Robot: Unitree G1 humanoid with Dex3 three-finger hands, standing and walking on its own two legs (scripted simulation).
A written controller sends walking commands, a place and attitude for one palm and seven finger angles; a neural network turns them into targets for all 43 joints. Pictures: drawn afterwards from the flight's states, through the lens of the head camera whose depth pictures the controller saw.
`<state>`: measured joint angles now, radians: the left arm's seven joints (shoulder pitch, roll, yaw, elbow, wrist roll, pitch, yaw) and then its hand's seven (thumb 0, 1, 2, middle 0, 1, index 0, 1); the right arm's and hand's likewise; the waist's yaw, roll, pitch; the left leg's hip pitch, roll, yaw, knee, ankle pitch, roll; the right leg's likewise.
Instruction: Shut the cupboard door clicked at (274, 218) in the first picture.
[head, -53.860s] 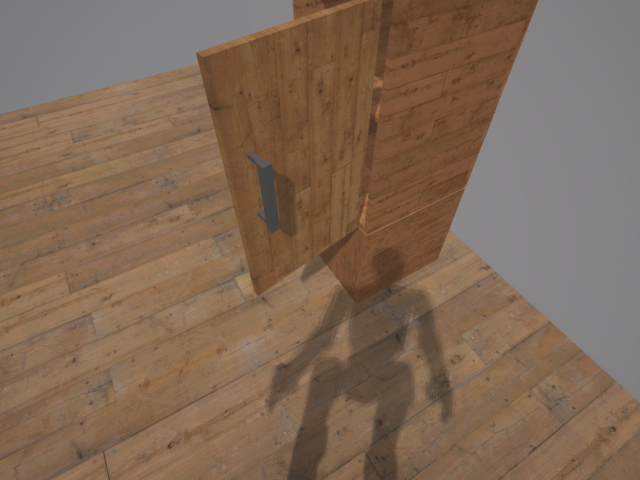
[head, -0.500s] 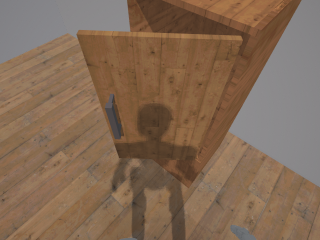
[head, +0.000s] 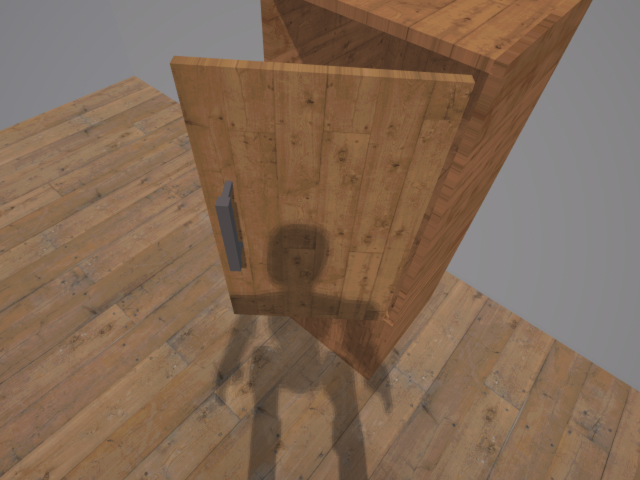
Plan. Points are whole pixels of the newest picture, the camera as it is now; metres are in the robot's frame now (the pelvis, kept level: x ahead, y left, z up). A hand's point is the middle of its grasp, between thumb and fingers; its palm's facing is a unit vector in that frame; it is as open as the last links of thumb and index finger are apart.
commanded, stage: come to a stop and stand still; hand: left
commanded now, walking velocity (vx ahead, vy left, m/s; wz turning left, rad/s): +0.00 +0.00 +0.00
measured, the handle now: (232, 228) +0.46 +0.18 +0.00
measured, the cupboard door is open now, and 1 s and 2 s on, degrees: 38 38 38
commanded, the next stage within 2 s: look again from close up in 0.42 s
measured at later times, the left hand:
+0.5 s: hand out of the picture +0.01 +0.18 -0.18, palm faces +0.00 -0.99 -0.15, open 7.4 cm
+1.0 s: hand out of the picture +0.00 +0.18 -0.17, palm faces -0.01 -0.97 -0.23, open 7.4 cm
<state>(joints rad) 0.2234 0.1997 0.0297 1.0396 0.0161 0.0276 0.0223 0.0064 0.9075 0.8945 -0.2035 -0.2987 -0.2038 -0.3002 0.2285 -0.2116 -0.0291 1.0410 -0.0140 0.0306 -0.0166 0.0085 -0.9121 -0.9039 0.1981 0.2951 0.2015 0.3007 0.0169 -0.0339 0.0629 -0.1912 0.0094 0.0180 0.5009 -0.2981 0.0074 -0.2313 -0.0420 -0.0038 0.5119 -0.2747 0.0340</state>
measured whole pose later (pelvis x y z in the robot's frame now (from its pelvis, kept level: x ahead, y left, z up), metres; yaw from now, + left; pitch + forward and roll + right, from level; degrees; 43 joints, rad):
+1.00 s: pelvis -0.03 +0.00 +0.00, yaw -1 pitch -3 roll +0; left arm 0.28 0.18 -0.02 1.07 0.01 -0.01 0.03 0.01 0.91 0.89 -0.20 -0.30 -0.20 -0.30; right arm 0.26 -0.18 0.00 1.04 -0.01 -0.01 -0.01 0.01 -0.91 -0.90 0.20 0.30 0.20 0.30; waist 0.00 0.01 0.02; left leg -0.17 0.01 0.03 0.48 -0.26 0.00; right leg -0.22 -0.04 0.01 0.49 -0.23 0.03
